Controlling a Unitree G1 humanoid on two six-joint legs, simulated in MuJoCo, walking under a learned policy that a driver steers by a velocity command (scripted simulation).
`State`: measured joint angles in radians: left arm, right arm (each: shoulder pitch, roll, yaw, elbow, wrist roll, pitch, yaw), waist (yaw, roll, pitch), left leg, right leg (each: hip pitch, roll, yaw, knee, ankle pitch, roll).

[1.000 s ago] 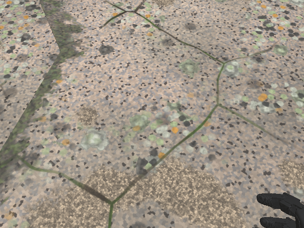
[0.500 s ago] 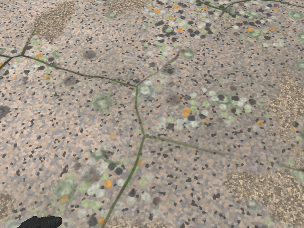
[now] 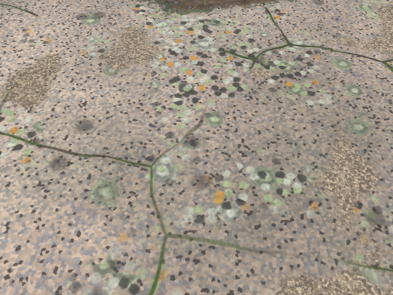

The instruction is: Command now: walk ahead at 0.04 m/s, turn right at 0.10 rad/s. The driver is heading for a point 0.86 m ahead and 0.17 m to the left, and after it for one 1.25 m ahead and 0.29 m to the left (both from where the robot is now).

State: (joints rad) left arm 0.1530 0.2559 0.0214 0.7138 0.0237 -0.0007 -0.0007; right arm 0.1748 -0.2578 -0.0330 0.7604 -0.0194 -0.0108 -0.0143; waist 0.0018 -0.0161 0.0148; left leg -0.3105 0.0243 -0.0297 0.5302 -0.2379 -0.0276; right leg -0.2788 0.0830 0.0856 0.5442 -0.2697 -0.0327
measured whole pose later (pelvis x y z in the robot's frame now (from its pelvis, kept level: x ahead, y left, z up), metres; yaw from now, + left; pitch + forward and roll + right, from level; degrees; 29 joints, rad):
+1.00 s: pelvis +0.38 +0.09 +0.01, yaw +17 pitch +2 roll +0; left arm 0.12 0.30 0.05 0.67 0.02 -0.09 0.02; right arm 0.33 -0.28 -0.05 0.72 0.01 -0.06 0.01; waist -0.06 -0.03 0.03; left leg -0.18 -0.14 -0.11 0.34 -0.17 0.11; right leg -0.71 -0.11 0.11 0.81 -0.03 0.06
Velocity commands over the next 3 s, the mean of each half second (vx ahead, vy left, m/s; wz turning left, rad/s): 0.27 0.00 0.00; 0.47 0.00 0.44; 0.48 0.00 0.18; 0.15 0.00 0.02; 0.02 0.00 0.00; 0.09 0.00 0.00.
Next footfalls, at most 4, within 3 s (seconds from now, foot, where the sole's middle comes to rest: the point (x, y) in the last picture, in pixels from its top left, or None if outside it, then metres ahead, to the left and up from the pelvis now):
0.68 left None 0.40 0.15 -0.77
1.20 right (193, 238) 0.71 0.03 -0.77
1.66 left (115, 201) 0.86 0.34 -0.77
1.98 right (179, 196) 0.89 0.09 -0.77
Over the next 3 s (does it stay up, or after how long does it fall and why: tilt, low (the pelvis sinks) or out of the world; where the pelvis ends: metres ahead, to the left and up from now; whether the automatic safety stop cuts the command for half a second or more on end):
stays up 0.86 0.22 0.00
